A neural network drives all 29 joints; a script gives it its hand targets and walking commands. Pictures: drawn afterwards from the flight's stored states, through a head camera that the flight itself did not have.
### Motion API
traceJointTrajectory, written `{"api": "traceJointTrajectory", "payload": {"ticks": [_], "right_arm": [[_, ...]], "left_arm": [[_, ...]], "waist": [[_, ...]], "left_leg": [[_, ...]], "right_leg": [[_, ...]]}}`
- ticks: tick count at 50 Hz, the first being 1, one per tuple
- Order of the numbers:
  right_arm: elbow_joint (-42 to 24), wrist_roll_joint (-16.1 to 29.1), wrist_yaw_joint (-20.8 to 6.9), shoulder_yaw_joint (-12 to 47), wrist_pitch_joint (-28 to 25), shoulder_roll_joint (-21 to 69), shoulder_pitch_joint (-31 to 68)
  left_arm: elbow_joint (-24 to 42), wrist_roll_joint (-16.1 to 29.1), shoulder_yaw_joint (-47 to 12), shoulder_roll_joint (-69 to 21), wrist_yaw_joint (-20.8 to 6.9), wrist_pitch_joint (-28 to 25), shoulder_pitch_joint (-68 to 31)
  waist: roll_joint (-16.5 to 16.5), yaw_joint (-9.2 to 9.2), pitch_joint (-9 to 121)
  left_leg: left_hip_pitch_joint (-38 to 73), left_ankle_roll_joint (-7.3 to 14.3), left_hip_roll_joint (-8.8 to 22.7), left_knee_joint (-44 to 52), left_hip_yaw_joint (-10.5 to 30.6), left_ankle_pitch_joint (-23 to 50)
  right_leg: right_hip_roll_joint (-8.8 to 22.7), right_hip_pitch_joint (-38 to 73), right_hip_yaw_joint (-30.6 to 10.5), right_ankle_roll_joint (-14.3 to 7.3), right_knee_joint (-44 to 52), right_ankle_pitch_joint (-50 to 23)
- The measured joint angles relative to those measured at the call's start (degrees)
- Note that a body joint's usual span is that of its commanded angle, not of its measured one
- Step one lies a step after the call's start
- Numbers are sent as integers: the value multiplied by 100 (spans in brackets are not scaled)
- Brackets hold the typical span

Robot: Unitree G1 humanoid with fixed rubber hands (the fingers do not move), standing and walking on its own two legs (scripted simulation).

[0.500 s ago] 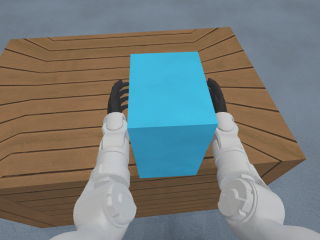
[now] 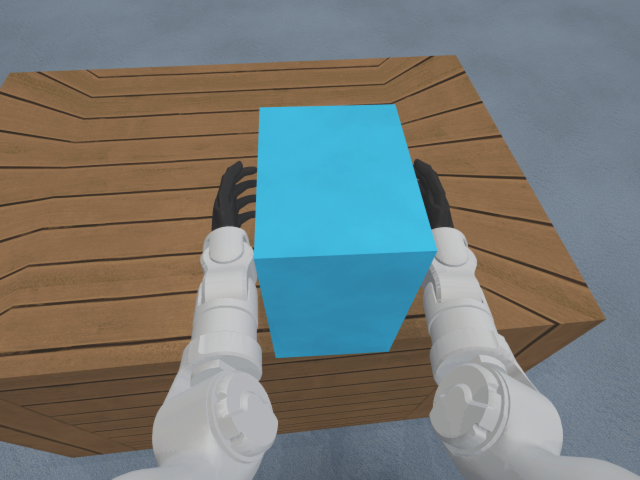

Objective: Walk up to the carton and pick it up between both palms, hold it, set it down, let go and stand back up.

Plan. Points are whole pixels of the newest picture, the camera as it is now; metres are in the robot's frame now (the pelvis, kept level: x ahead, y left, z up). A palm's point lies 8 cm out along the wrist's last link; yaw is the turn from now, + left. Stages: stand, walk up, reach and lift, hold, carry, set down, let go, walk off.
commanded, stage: set down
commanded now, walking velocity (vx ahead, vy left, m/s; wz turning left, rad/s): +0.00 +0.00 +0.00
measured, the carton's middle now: (330, 241) +0.42 +0.04 +0.04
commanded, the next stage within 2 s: none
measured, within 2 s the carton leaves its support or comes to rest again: neither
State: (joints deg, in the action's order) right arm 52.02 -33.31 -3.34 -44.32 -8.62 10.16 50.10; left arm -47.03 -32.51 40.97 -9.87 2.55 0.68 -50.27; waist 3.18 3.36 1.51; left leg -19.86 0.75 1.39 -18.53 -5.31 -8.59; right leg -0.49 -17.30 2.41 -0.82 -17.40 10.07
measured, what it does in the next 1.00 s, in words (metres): stands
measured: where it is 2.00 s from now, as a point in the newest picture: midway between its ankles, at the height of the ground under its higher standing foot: outside the picture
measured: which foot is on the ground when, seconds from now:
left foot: down 0.00-1.00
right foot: down 0.00-1.00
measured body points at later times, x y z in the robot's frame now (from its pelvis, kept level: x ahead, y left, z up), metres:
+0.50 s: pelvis -0.01 +0.00 -0.01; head +0.08 +0.01 +0.43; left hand +0.43 +0.17 +0.04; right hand +0.46 -0.09 +0.05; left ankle +0.00 +0.11 -0.75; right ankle -0.03 -0.11 -0.75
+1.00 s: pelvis -0.02 -0.01 -0.02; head +0.05 +0.00 +0.43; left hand +0.45 +0.20 +0.10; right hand +0.49 -0.13 +0.12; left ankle +0.00 +0.11 -0.75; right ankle -0.03 -0.11 -0.75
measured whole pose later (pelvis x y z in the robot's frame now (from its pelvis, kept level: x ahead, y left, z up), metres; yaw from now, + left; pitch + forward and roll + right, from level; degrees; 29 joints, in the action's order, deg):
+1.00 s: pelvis -0.02 -0.01 -0.02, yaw +0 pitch +21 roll -2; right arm 74.7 14.1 3.3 -3.2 -0.6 -15.1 67.5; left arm -70.4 7.9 6.9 10.3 8.8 -0.6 -63.9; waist 0.7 5.6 13.7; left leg -40.6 -0.1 4.1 -29.4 -3.5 -10.2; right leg -2.6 -36.2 4.0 -2.0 -24.6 10.0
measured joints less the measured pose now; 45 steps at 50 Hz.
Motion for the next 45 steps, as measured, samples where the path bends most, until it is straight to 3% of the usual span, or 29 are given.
{"api": "traceJointTrajectory", "payload": {"ticks": [11, 15, 19, 26, 35, 41, 45], "right_arm": [[-109, -210, -63, -133, 46, 47, 54], [70, -91, 28, 6, 47, -53, 102], [505, 588, 281, 656, 153, -360, 202], [1284, 2171, 724, 2151, 369, -1026, 578], [1906, 3371, 901, 3188, 382, -1706, 1019], [2120, 4008, 847, 3576, 447, -2127, 1285], [2250, 4401, 747, 3849, 592, -2361, 1533]], "left_arm": [[25, -70, 72, -14, -35, 72, -48], [-201, -38, 58, 65, 88, 49, -91], [-595, 367, -382, 307, 429, -111, -37], [-1628, 1928, -1720, 986, 845, -479, -336], [-2710, 3335, -2929, 1707, 837, -681, -1120], [-2659, 3932, -3380, 1943, 789, -549, -1262], [-2506, 4098, -3489, 1999, 723, -361, -1313]], "waist": [[12, 83, -19], [9, 121, 16], [-59, 132, 128], [-231, 181, 650], [-353, 307, 1141], [-364, 307, 1297], [-331, 273, 1285]], "left_leg": [[-44, -2, 39, -41, -97, -13], [-111, -1, 59, -63, -143, -9], [-391, 1, 119, -209, -160, -36], [-1440, 11, 242, -655, -96, -88], [-2257, -5, 291, -1150, 86, -215], [-2387, -41, 297, -1286, 192, -263], [-2302, -61, 292, -1262, 209, -249]], "right_leg": [[-20, -77, -52, -4, -44, -14], [-31, -161, -83, -5, -68, -31], [-79, -382, -96, -13, -66, -91], [-178, -1288, -47, -29, -216, -198], [-214, -1999, 105, -52, -600, -76], [-225, -2088, 191, -77, -714, -8], [-226, -2027, 198, -96, -745, 11]]}}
